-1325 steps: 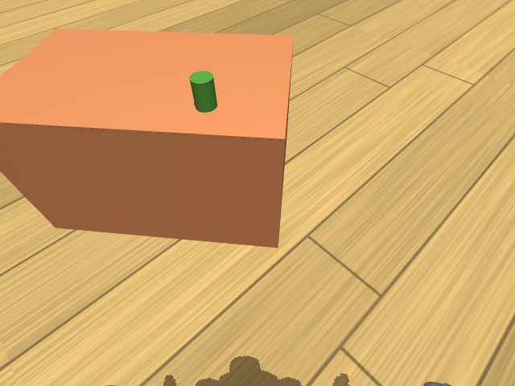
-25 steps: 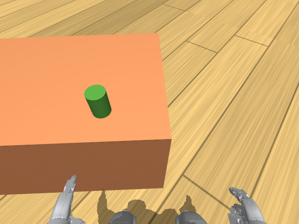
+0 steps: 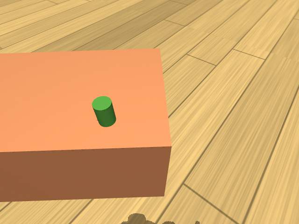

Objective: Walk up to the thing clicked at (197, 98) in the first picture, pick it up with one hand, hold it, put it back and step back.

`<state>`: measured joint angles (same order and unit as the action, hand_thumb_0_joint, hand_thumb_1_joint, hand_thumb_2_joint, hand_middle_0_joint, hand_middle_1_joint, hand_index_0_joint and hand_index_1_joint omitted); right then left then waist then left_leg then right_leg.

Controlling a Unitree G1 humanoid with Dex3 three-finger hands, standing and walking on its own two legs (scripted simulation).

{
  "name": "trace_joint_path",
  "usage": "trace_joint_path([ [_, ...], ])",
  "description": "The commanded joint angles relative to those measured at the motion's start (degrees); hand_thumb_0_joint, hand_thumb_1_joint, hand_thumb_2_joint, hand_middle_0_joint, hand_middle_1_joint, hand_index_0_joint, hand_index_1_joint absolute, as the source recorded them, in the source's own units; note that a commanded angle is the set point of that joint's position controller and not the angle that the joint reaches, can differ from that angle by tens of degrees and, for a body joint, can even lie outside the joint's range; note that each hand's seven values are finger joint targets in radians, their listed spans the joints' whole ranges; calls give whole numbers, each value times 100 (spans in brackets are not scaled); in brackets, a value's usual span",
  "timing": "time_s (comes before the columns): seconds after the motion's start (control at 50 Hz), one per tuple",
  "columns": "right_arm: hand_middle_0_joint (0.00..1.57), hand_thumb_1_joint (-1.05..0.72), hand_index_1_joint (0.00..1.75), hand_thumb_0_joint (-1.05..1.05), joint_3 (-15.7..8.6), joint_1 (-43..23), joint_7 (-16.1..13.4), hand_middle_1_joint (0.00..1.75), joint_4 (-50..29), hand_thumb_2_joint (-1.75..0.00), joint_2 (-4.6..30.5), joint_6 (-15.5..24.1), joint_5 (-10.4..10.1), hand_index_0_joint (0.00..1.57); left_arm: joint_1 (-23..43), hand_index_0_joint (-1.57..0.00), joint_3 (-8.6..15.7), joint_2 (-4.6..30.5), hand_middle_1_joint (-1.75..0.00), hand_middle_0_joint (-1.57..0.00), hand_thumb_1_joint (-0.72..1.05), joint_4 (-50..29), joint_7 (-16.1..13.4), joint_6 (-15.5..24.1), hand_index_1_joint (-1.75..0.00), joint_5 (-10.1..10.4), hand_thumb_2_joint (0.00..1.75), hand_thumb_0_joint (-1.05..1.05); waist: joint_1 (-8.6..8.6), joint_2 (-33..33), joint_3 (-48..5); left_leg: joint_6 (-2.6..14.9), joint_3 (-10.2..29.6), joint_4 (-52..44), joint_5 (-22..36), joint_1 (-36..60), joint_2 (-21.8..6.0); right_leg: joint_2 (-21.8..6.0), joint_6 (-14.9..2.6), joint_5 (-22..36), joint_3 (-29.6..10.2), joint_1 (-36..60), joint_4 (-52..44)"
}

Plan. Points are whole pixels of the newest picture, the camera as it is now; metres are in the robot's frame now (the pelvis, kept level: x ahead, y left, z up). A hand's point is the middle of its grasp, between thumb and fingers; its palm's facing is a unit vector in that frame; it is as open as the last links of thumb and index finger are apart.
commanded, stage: stand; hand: left
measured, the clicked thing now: (104, 112) +0.50 +0.20 -0.06
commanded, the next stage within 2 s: none
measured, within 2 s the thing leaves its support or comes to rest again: neither
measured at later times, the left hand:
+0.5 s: hand out of the picture +0.06 +0.25 -0.14, palm faces -0.02 -0.94 -0.34, open 7.5 cm
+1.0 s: hand out of the picture +0.06 +0.25 -0.14, palm faces -0.04 -0.94 -0.34, open 7.4 cm
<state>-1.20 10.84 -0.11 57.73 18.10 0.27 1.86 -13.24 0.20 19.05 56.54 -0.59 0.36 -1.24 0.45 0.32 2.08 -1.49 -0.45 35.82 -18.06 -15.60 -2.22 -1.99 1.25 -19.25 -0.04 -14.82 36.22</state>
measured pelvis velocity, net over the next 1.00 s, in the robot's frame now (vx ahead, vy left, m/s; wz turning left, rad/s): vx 0.00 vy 0.01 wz -0.02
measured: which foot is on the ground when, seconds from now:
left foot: down 0.00-1.00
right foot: down 0.00-1.00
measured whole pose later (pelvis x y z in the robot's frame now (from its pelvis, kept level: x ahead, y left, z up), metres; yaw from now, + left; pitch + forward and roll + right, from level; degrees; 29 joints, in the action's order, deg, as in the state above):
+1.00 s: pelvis +0.00 +0.01 +0.02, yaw -1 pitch -3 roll +0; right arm -0.2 7.0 0.3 66.8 19.4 0.6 0.8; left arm -7.2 0.0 19.4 67.1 0.2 0.5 -0.6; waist -0.1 0.1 3.0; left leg -1.3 -1.9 19.4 -10.0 -6.8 -1.9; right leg -2.1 1.9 -11.0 -0.9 -6.7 20.3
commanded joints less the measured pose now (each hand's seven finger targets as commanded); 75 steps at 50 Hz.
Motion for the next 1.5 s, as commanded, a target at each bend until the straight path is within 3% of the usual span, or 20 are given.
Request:
trace_joint_path([
  [0.0, 20, -90, 30, 0, -244, -214, -105, 30, -142, -90, 1169, 156, -4, 20, 282, -20, 245, 1144, -30, -20, 46, -74, -92, 170, -30, 20, 90, 0, -43, 94, -55, 371, 651, -1252, 391, 309, -424, -320, -379, 698, -512, 34, -1133],
  [0.12, 20, -90, 30, 0, -204, -292, -91, 30, 164, -90, 1142, 161, -47, 20, 482, -20, 211, 1154, -30, -20, 90, 274, -73, 194, -30, 27, 90, 0, -71, -68, 9, 300, 523, -1491, 516, 569, -409, -429, -331, 718, -577, 227, -1590],
  [0.16, 20, -90, 30, 0, -194, -307, -82, 30, 243, -90, 1130, 163, -56, 20, 540, -20, 206, 1158, -30, -20, 90, 350, -68, 202, -30, 32, 90, 0, -57, -59, -61, 277, 491, -1583, 599, 561, -403, -442, -319, 709, -564, 392, -1655],
  [0.24, 20, -90, 30, 0, -167, -393, -79, 30, 351, -90, 1120, 165, -72, 20, 622, -20, 181, 1134, -30, -20, 90, 494, -77, 225, -30, 29, 90, 0, -50, -99, -112, 253, 429, -1576, 1068, 718, -424, -495, -252, 1274, -548, 555, -1740],
  [0.34, 20, -90, 30, 0, -143, -469, -76, 30, 455, -90, 1146, 141, -72, 20, 706, -20, 184, 1177, -30, -20, 90, 629, -68, 191, -30, 33, 90, 0, -29, -52, -3, 220, 421, -1805, 768, 768, -429, -456, -243, 873, -508, 493, -1871],
  [0.42, 20, -90, 30, 0, -145, -457, -76, 30, 520, -90, 1205, 129, -66, 20, 780, -20, 190, 1186, -30, -20, 90, 695, -59, 177, -30, 32, 90, 0, -38, -1, 16, 222, 404, -1878, 658, 660, -447, -466, -214, 881, -509, 610, -1942],
  [0.6, 20, -90, 30, 0, -130, -535, -72, 30, 556, -90, 1247, 141, -84, 20, 866, -20, 191, 1228, -30, -20, 90, 763, -55, 182, -30, 30, 90, 0, -49, -45, -134, 235, 390, -1918, 1009, 862, -509, -514, -191, 1262, -500, 712, -1987],
  [0.7, 20, -90, 30, 0, -117, -536, -64, 30, 596, -90, 1280, 147, -82, 20, 890, -20, 178, 1205, -30, -20, 90, 783, -36, 159, -30, 48, 90, 0, -49, 12, -89, 213, 373, -1997, 977, 829, -515, -506, -195, 1234, -489, 733, -1992],
  [0.78, 20, -90, 30, 0, -124, -578, -52, 30, 590, -90, 1290, 131, -92, 20, 861, -20, 178, 1225, -30, -20, 90, 788, -28, 143, -30, 44, 90, 0, -51, -10, 48, 208, 396, -2097, 565, 748, -493, -452, -177, 786, -462, 559, -2062],
  [0.88, 20, -90, 30, 0, -125, -562, -53, 30, 584, -90, 1311, 144, -91, 20, 866, -20, 178, 1221, -30, -20, 90, 758, -28, 155, -30, 47, 90, 0, -62, -55, -119, 229, 363, -2030, 925, 905, -532, -508, -189, 1168, -501, 653, -2020],
  [0.98, 20, -90, 30, 0, -130, -589, -50, 30, 590, -90, 1339, 141, -96, 20, 840, -20, 183, 1233, -30, -20, 90, 772, -20, 134, -30, 62, 90, 0, -74, -44, -96, 222, 386, -2103, 710, 880, -524, -479, -197, 1023, -482, 625, -2008],
  [1.1, 20, -90, 30, 0, -138, -600, -64, 30, 584, -90, 1359, 166, -121, 20, 804, -20, 170, 1226, -30, -20, 90, 746, -36, 165, -30, 59, 90, 0, -78, -108, -460, 253, 291, -1818, 1966, 1285, -599, -566, -185, 2117, -466, 826, -1877],
  [1.24, 20, -90, 30, 0, -114, -598, -68, 30, 602, -90, 1358, 133, -120, 20, 819, -20, 171, 1220, -30, -20, 90, 743, -36, 130, -30, 78, 90, 0, -73, 15, -257, 221, 274, -1943, 1608, 1068, -559, -548, -151, 1826, -459, 849, -1977],
  [1.48, 20, -90, 30, 0, -128, -645, -65, 30, 555, -90, 1365, 136, -114, 20, 906, -20, 204, 1258, -30, -20, 90, 669, -39, 139, -30, 75, 90, 0, -75, -22, -345, 209, 256, -1915, 1765, 1138, -569, -577, -150, 1993, -451, 941, -2004],
])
